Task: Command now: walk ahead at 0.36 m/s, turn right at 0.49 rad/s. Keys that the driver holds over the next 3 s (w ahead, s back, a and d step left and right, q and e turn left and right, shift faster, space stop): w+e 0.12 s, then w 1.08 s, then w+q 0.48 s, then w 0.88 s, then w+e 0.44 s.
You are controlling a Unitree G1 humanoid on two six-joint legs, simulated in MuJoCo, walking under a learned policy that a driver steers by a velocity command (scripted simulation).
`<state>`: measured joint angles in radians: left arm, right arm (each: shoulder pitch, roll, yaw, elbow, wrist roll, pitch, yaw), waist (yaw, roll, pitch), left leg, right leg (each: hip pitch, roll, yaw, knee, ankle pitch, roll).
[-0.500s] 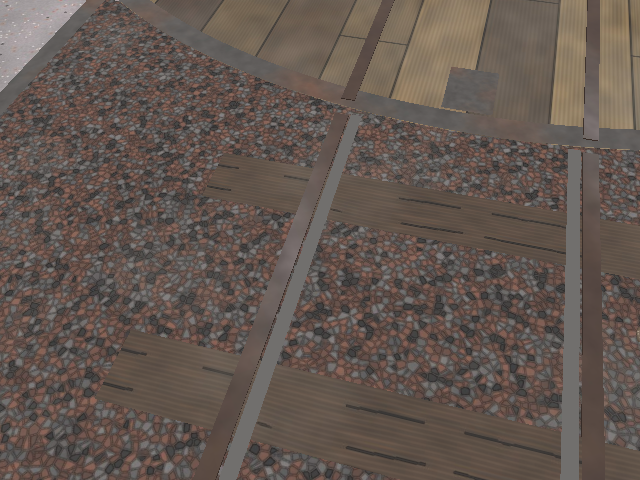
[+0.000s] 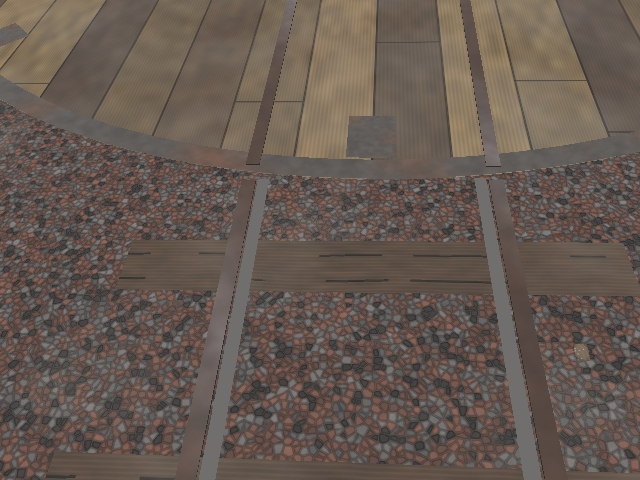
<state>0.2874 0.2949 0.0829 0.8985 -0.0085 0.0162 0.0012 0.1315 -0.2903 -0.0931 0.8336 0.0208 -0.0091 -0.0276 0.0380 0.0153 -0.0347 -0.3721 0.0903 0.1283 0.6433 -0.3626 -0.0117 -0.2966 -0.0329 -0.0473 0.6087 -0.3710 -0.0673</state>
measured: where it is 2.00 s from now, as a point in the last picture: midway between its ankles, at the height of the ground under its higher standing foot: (395, 265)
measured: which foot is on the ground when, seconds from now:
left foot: up 0.00-0.44, down 0.46-0.98, up 1.00-1.00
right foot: down 0.00-0.48, up 0.50-0.94, down 0.96-1.00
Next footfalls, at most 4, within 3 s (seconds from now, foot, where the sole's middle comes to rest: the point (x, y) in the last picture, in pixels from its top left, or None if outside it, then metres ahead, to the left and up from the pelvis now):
0.46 left None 0.39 0.10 -0.77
0.96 right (458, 424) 0.66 -0.20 -0.77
1.50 left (363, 303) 0.98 0.00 -0.77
2.02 right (421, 211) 1.31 -0.17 -0.77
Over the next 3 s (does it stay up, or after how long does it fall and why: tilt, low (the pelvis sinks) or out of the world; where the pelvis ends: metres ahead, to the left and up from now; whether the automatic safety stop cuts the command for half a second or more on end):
stays up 1.66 0.02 0.00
